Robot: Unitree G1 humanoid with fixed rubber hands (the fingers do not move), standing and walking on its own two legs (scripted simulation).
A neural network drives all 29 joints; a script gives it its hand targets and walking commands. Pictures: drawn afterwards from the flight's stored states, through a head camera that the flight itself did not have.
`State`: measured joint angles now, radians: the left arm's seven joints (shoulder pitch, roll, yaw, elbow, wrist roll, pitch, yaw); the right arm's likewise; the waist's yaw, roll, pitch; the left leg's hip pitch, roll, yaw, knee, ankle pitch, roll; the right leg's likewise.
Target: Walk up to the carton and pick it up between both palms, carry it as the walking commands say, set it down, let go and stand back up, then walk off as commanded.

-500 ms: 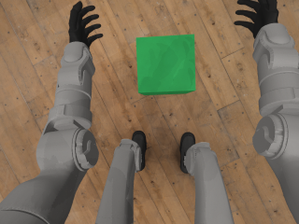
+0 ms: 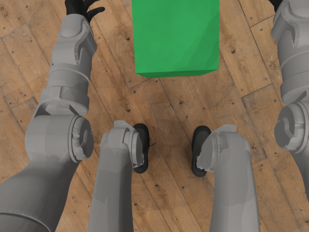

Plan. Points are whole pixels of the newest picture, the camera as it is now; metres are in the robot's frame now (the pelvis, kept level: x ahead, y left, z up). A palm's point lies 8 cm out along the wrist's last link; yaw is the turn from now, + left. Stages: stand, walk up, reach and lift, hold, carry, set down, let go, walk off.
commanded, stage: reach and lift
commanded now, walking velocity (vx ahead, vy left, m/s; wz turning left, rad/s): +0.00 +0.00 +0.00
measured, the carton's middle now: (174, 41) +0.53 +0.00 -0.35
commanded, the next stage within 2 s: none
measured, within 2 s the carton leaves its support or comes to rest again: neither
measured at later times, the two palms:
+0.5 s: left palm (105, 36) +0.53 +0.19 -0.26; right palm (250, 25) +0.55 -0.19 -0.26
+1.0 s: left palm (107, 35) +0.53 +0.18 -0.27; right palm (247, 24) +0.56 -0.19 -0.27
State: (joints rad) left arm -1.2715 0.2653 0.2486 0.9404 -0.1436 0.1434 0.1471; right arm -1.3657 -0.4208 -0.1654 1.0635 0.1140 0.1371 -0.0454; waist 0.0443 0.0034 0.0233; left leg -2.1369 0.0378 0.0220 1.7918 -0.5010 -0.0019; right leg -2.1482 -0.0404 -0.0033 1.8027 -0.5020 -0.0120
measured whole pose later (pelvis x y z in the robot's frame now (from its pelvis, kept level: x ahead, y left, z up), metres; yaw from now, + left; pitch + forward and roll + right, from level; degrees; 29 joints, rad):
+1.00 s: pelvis -0.01 +0.00 -0.10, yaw +0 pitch +36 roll +2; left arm -1.51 0.34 0.09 1.19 -0.29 0.04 0.15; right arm -1.59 -0.46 0.02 1.27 0.27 0.05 -0.08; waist 0.03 0.01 0.40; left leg -2.24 0.03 0.02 2.17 -0.56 -0.01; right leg -2.26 -0.04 0.01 2.19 -0.56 -0.02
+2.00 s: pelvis -0.01 +0.00 -0.12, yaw +0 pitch +36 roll +2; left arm -1.50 0.26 0.28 1.05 -0.11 0.19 0.09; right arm -1.56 -0.34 -0.16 1.07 0.04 0.20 -0.03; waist 0.02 0.03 0.40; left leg -2.28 -0.02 0.00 2.23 -0.57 -0.04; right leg -2.31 -0.02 0.03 2.25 -0.56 0.00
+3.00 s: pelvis +0.00 +0.00 -0.05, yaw -2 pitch +47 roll +3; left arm -1.21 0.04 0.50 0.64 0.14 0.38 0.08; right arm -1.32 -0.14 -0.36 0.79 -0.18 0.37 -0.07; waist 0.05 -0.01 0.00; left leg -2.22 -0.02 -0.02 1.96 -0.56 -0.05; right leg -2.27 0.04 0.05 1.96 -0.52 0.02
